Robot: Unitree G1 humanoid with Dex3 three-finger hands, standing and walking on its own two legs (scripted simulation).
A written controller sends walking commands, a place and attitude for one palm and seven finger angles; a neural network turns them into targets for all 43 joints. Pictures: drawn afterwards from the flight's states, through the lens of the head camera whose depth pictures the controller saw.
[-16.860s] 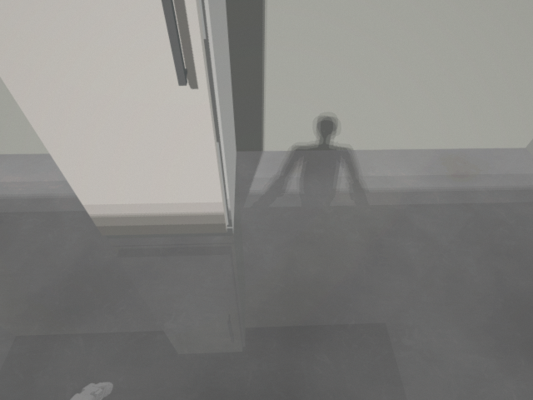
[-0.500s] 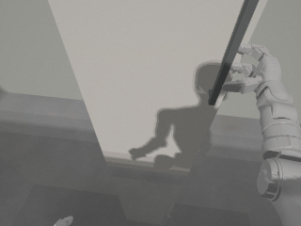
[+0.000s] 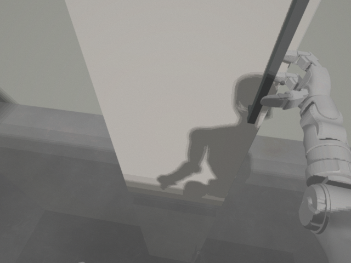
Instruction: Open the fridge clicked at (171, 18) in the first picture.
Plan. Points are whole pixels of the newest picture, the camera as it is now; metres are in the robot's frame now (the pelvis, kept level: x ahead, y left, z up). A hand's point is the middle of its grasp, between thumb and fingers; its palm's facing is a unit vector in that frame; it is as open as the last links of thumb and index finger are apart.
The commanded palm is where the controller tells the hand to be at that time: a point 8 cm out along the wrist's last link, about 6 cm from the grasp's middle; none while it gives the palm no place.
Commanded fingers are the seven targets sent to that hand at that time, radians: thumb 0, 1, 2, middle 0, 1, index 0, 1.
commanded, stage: slide the fingers in behind the handle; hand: right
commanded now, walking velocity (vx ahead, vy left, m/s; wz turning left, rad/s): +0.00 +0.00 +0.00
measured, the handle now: (273, 57) +0.52 -0.14 +0.23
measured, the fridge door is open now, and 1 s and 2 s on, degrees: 0 0 0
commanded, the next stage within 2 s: grip the handle and tug to test in 1.54 s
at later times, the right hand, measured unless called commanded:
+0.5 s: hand (269, 82) +0.47 -0.14 +0.20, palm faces +0.03 +1.00 +0.03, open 14.0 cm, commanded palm +0.44 -0.19 +0.20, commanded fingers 0.00 0.50 -0.30 0.30 1.20 0.30 1.20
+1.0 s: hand (260, 83) +0.47 -0.12 +0.20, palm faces +0.03 +1.00 +0.02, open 14.0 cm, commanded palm +0.44 -0.17 +0.20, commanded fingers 0.00 0.50 -0.30 0.30 1.20 0.30 1.20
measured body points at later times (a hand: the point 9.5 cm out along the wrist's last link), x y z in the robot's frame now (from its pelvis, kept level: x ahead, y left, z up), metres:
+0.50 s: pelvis +0.00 +0.00 +0.00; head +0.01 +0.01 +0.45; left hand +0.09 +0.26 -0.11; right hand +0.46 -0.19 +0.20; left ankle -0.02 +0.11 -0.74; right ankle +0.01 -0.11 -0.74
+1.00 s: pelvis +0.00 +0.01 +0.00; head +0.02 +0.02 +0.45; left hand +0.09 +0.27 -0.12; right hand +0.46 -0.17 +0.20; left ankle -0.02 +0.11 -0.74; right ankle +0.01 -0.11 -0.74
